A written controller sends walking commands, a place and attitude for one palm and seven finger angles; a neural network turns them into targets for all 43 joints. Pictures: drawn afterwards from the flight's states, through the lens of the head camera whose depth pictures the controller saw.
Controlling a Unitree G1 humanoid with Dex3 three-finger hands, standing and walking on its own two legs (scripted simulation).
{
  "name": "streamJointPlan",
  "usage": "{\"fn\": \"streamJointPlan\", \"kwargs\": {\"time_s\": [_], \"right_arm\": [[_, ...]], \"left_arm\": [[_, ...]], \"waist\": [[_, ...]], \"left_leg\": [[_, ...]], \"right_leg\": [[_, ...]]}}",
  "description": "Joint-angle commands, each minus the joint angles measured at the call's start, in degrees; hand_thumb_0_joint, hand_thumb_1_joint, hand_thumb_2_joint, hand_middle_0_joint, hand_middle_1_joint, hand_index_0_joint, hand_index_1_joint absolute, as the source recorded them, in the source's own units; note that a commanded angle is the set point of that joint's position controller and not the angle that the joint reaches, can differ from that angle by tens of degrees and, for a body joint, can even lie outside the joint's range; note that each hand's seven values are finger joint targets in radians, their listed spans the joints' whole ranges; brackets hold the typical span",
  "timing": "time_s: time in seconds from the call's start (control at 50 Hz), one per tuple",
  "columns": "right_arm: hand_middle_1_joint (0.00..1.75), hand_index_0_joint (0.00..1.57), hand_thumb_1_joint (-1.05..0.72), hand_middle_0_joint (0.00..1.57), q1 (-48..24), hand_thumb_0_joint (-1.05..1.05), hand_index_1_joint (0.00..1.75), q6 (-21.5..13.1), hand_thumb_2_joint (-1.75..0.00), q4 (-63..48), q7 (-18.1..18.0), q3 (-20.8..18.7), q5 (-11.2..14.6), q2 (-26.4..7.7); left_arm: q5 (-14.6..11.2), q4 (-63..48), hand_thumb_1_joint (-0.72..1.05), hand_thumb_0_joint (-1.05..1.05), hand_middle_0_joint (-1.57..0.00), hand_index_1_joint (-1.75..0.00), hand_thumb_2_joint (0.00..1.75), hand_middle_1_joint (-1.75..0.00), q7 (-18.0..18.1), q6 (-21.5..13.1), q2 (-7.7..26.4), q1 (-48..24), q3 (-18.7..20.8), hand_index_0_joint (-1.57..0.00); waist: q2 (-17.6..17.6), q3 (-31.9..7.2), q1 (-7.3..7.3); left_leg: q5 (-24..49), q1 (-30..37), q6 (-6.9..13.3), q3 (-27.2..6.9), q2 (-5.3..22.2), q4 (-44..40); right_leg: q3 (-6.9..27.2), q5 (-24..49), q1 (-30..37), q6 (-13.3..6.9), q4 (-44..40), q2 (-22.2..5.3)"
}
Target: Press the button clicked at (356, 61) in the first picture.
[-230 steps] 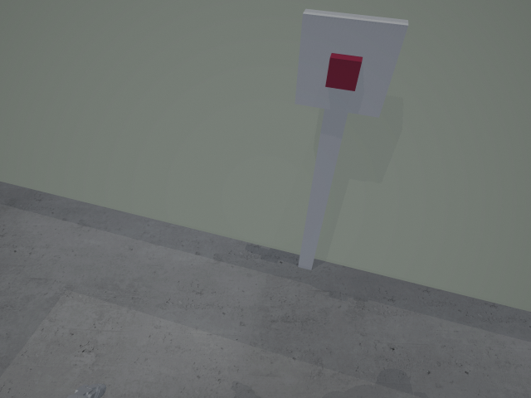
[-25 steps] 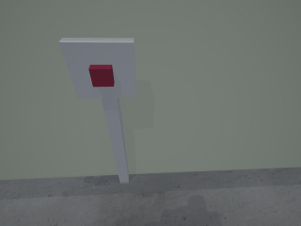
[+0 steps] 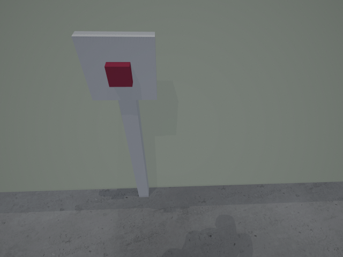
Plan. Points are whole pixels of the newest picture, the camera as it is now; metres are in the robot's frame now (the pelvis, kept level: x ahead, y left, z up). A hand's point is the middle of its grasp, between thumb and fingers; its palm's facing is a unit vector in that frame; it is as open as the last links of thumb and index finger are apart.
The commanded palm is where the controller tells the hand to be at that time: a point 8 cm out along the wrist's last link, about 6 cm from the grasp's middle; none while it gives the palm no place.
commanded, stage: come to a stop and stand still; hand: left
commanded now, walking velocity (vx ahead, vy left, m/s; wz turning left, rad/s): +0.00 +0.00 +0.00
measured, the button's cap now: (119, 74) +0.55 +0.18 +0.14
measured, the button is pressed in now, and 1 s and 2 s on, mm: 0 0 0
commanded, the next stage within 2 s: look again from close up in 0.32 s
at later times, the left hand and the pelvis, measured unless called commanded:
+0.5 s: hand out of the picture -0.04 +0.17 -0.18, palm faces +0.02 -0.98 -0.18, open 7.4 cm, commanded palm none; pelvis -0.02 +0.01 +0.00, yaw +0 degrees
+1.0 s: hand out of the picture +0.02 +0.20 -0.18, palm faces +0.01 -0.98 -0.21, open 7.4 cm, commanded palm none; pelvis +0.00 +0.02 -0.01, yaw +0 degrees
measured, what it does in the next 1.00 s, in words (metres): stands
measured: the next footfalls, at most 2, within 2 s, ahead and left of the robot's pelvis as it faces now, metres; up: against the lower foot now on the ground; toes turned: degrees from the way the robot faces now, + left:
right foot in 1.72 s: +0.17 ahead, -0.14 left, +0.00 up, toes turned +4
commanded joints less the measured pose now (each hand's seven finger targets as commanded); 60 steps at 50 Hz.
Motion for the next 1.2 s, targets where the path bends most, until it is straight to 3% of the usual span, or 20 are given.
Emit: {"fn": "streamJointPlan", "kwargs": {"time_s": [0.0, 0.08, 0.28, 0.38, 0.4, 0.42, 0.44, 0.46, 0.48, 0.52, 0.56, 0.6, 0.88, 1.02, 1.06, 1.12, 1.18], "right_arm": [[0.30, 0.20, -0.90, 0.20, 3.52, 0.00, 0.30, -0.50, -0.90, -1.46, -0.05, -1.25, 0.06, -6.77], [0.30, 0.20, -0.90, 0.20, 3.55, 0.00, 0.30, -0.50, -0.90, -1.65, 0.18, -1.24, 0.05, -7.23], [0.30, 0.20, -0.90, 0.20, 2.63, 0.00, 0.30, -0.49, -0.90, -2.83, 0.51, -1.13, 0.04, -8.55], [0.30, 0.20, -0.90, 0.20, 2.54, 0.00, 0.30, -0.74, -0.90, -3.02, 0.53, -1.17, 0.08, -9.01], [0.30, 0.20, -0.90, 0.20, -3.04, 0.00, 0.30, -1.82, -0.90, -7.43, 1.51, -0.63, 0.26, -10.49], [0.30, 0.20, -0.90, 0.20, 0.64, 0.00, 0.30, -0.92, -0.90, -8.94, 1.86, -0.70, 0.18, -7.33], [0.30, 0.20, -0.90, 0.20, 3.19, 0.00, 0.30, -0.82, -0.90, -8.50, 2.08, -0.75, -0.16, -8.37], [0.30, 0.20, -0.90, 0.20, 4.07, 0.00, 0.30, -1.04, -0.90, -8.50, 2.22, -0.83, -0.36, -8.63], [0.30, 0.20, -0.90, 0.20, 4.84, 0.00, 0.30, -1.35, -0.90, -8.97, 2.27, -0.76, -0.64, -9.22], [0.30, 0.20, -0.90, 0.20, 3.32, 0.00, 0.30, -1.46, -0.90, -10.07, 1.90, -0.67, -0.42, -9.86], [0.30, 0.20, -0.90, 0.20, 2.71, 0.00, 0.30, -1.33, -0.90, -10.65, 1.76, -0.70, -0.27, -10.36], [0.30, 0.20, -0.90, 0.20, 2.52, 0.00, 0.30, -1.28, -0.90, -10.39, 1.80, -0.67, -0.38, -10.41], [0.30, 0.20, -0.90, 0.20, 1.73, 0.00, 0.30, -1.83, -0.90, -7.44, 1.41, -0.31, -0.17, -11.15], [0.30, 0.20, -0.90, 0.20, 0.55, 0.00, 0.30, -1.59, -0.90, -6.49, 1.22, -0.27, -0.17, -10.92], [0.30, 0.20, -0.90, 0.20, 0.98, 0.00, 0.30, -1.35, -0.90, -6.06, 1.31, -0.25, -0.32, -10.73], [0.30, 0.20, -0.90, 0.20, 0.68, 0.00, 0.30, -0.93, -0.90, -6.41, 1.50, -0.74, -0.64, -11.12], [0.30, 0.20, -0.90, 0.20, 1.36, 0.00, 0.30, -0.76, -0.90, -6.89, 1.50, -1.23, -0.78, -11.43]], "left_arm": [[0.31, -1.05, 0.90, 0.00, -0.20, -0.30, 0.90, -0.30, 0.30, -0.56, 4.36, 5.04, 0.79, -0.20], [0.44, -1.33, 0.90, 0.00, -0.20, -0.30, 0.90, -0.30, 0.28, -0.69, 4.63, 5.03, 0.77, -0.20], [0.52, -1.69, 0.90, 0.00, -0.20, -0.30, 0.90, -0.30, 0.14, -0.85, 5.80, 5.04, 0.73, -0.20], [0.49, -1.82, 0.90, 0.00, -0.20, -0.30, 0.90, -0.30, 0.12, -1.06, 6.23, 4.93, 0.76, -0.20], [1.51, -0.97, 0.90, 0.00, -0.20, -0.30, 0.90, -0.30, 2.42, -2.72, 7.80, 7.50, 0.15, -0.20], [0.85, -3.88, 0.90, 0.00, -0.20, -0.30, 0.90, -0.30, 1.86, -3.10, 10.32, 4.75, 0.59, -0.20], [0.84, -5.17, 0.90, 0.00, -0.20, -0.30, 0.90, -0.30, 1.45, -3.06, 9.61, 2.02, 0.51, -0.20], [0.78, -5.98, 0.90, 0.00, -0.20, -0.30, 0.90, -0.30, 1.22, -2.87, 8.68, 1.58, 0.44, -0.20], [0.80, -6.49, 0.90, 0.00, -0.20, -0.30, 0.90, -0.30, 1.00, -2.52, 8.67, 1.63, 0.63, -0.20], [0.69, -6.15, 0.90, 0.00, -0.20, -0.30, 0.90, -0.30, 0.71, -2.07, 7.52, 3.34, 0.33, -0.20], [0.73, -6.05, 0.90, 0.00, -0.20, -0.30, 0.90, -0.30, 0.53, -1.80, 6.86, 3.47, 0.09, -0.20], [0.78, -6.28, 0.90, 0.00, -0.20, -0.30, 0.90, -0.30, 0.41, -1.64, 7.02, 3.00, 0.05, -0.20], [0.59, -6.14, 0.90, 0.00, -0.20, -0.30, 0.90, -0.30, 0.35, -1.67, 9.40, 1.87, 0.53, -0.20], [0.62, -5.38, 0.90, 0.00, -0.20, -0.30, 0.90, -0.30, 0.28, -1.65, 9.46, 1.80, 0.55, -0.20], [0.77, -4.89, 0.90, 0.00, -0.20, -0.30, 0.90, -0.30, 0.15, -1.36, 9.06, 2.42, 0.69, -0.20], [1.08, -4.91, 0.90, 0.00, -0.20, -0.30, 0.90, -0.30, -0.27, -0.97, 8.86, 3.23, 0.96, -0.20], [1.28, -5.23, 0.90, 0.00, -0.20, -0.30, 0.90, -0.30, -0.70, -0.92, 8.75, 4.02, 1.23, -0.20]], "waist": [[1.29, 4.99, 0.59], [-0.55, 5.12, 0.46], [0.34, 5.28, 0.40], [1.18, 3.45, 0.37], [-0.16, 5.48, 2.07], [-1.41, 0.87, -1.52], [-0.09, -0.18, -2.44], [3.23, 0.63, -2.49], [8.89, 0.03, -1.86], [6.74, 0.54, -0.35], [1.66, 2.84, 0.00], [0.18, 4.75, 0.16], [0.62, 0.69, 0.56], [0.28, 1.40, 0.48], [0.76, 1.17, 0.33], [1.73, 4.00, 0.35], [3.18, 5.46, 0.13]], "left_leg": [[6.06, -0.19, 1.84, -3.79, 3.79, -5.16], [5.05, -0.08, 1.98, -3.94, 3.58, -5.62], [2.85, -0.23, 1.99, -3.99, 3.08, -6.17], [4.49, 0.47, 2.09, -4.21, 3.26, -5.93], [9.17, -5.52, 0.64, -2.36, 3.47, 7.16], [-3.96, -3.20, 1.18, -2.79, 0.99, 5.36], [-3.22, -2.03, 1.49, -3.08, 1.09, 4.85], [-0.67, -2.97, 1.90, -3.72, 1.55, 3.42], [0.34, -4.60, 2.61, -5.14, 2.28, 1.69], [-0.46, -7.03, 3.80, -7.19, 3.39, -0.82], [-3.11, -8.38, 3.98, -7.28, 2.94, -2.03], [-3.42, -8.59, 4.00, -7.22, 2.66, -2.86], [9.88, -1.90, 3.68, -4.76, 2.75, -1.69], [9.73, -0.95, 3.17, -3.99, 2.69, -1.48], [4.31, -1.52, 3.48, -4.07, 2.66, -1.30], [-3.75, -4.15, 4.42, -5.30, 3.06, -1.22], [-7.51, -6.40, 5.55, -7.85, 4.01, -1.53]], "right_leg": [[5.06, 5.18, -4.78, -0.53, -5.93, -4.82], [5.15, 3.85, -5.27, -0.38, -6.25, -4.88], [5.87, 1.60, -6.10, -0.31, -7.17, -5.11], [5.82, 3.36, -4.99, -0.44, -6.90, -5.22], [8.43, 25.54, -5.29, -0.25, -5.56, -8.70], [9.67, 9.27, -6.05, -2.08, -6.70, -10.70], [8.05, -3.93, -8.88, -2.96, -5.66, -8.67], [6.58, -5.66, -9.82, -2.94, -3.45, -6.66], [4.44, -5.02, -8.29, -2.50, -0.40, -5.28], [3.34, -3.28, -6.18, -1.89, 1.29, -3.60], [3.76, -3.71, -6.62, -1.70, 0.70, -3.59], [3.90, -3.74, -7.46, -1.43, 0.32, -3.78], [3.81, 7.89, -3.55, -0.78, 0.18, -5.19], [4.45, 10.09, -3.82, -0.90, -0.78, -5.53], [3.40, 2.88, -3.73, -1.01, -0.25, -5.00], [2.30, -7.12, -6.53, -1.33, 0.21, -4.29], [1.01, -9.85, -7.67, -1.62, 1.77, -3.47]]}}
